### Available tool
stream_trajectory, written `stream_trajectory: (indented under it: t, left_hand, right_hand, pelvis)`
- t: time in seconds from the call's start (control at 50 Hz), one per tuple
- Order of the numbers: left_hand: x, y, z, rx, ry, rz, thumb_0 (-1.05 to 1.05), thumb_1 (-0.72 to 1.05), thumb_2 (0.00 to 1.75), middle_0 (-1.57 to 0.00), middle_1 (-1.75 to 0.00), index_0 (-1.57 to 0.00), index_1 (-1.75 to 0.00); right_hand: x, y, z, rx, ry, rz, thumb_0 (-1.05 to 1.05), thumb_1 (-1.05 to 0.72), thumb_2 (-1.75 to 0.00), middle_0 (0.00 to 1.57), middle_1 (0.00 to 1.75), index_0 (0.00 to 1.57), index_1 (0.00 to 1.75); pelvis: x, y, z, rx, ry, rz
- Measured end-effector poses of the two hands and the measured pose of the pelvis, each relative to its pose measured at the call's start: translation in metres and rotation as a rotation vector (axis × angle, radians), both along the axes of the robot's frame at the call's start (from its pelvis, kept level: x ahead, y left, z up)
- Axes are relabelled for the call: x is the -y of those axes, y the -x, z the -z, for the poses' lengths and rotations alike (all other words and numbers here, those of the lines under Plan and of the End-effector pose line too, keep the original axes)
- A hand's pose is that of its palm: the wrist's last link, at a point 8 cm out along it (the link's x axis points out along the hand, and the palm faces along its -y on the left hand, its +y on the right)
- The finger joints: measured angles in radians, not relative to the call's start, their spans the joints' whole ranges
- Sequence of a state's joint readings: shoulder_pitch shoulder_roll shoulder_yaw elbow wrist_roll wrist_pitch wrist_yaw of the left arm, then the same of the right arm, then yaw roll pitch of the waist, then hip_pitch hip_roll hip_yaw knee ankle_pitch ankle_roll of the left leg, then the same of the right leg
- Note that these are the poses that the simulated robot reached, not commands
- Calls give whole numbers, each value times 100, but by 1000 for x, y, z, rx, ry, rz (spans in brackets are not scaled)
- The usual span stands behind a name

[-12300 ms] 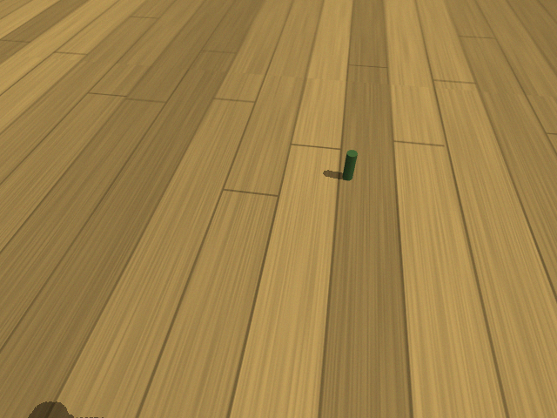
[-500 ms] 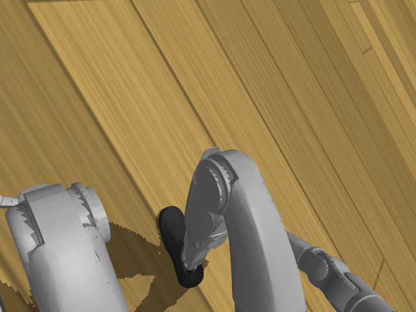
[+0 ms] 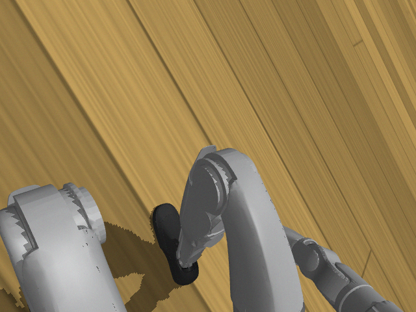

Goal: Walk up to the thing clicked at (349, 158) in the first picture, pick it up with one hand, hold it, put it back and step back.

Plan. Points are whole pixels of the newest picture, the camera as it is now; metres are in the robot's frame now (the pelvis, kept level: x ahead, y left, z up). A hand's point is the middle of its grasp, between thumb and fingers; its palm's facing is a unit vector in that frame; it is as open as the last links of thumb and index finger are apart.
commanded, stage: close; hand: left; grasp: from the side
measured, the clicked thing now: out of the picture +0.42 +0.27 -0.20
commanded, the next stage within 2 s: settle in 0.26 s
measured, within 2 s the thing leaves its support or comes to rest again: leaves its support in 0.74 s
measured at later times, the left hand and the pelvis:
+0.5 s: hand out of the picture +0.41 +0.26 -0.18, palm faces +0.30 -0.95 -0.01, open 6.9 cm; pelvis +0.00 +0.00 +0.00, yaw +0 degrees
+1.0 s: hand out of the picture +0.39 +0.29 -0.11, palm faces +0.29 -0.96 -0.04, open 6.9 cm; pelvis +0.01 +0.00 +0.02, yaw +2 degrees
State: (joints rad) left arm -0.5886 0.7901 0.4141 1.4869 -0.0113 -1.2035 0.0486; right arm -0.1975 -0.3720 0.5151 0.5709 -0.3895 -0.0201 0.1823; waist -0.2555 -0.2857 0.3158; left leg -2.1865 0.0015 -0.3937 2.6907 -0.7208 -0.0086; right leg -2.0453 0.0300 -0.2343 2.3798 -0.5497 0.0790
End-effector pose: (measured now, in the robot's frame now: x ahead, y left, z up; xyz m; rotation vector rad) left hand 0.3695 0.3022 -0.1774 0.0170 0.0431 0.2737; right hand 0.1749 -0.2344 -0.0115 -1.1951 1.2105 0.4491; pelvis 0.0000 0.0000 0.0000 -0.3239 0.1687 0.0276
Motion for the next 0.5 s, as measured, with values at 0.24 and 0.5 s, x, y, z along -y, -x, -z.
stream_trajectory:
  t: [0.24, 0.5]
  left_hand:
    - [-1, -5, 1, 3, 6, -28, 1, 24, 72, -75, -79, -71, -80]
    - [-1, -9, 2, 14, 9, -33, 3, 8, 95, -86, -103, -85, -106]
  right_hand:
    - [3, 4, -1, -15, 13, 15, 0, -88, -89, 20, 30, 21, 29]
    - [6, 4, -1, -18, 22, 25, 0, -89, -90, 20, 30, 21, 29]
  pelvis:
    - [0, 0, -2, -5, 1, 3]
    - [0, -1, -1, -4, 3, 5]
